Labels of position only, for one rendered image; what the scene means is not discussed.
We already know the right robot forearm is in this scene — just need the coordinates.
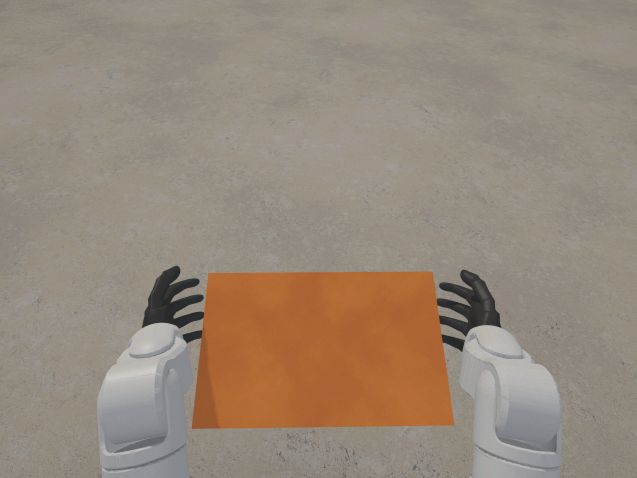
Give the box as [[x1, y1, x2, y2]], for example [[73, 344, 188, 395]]
[[459, 325, 562, 478]]

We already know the left robot forearm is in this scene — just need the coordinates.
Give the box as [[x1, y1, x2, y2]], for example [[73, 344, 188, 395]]
[[97, 323, 193, 478]]

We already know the carton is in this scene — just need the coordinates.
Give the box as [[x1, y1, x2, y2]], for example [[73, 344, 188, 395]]
[[192, 271, 454, 429]]

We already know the left robot hand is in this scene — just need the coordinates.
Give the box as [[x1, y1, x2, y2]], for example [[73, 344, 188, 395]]
[[142, 266, 204, 343]]

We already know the right robot hand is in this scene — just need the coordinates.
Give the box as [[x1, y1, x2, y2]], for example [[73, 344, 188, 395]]
[[437, 270, 501, 351]]

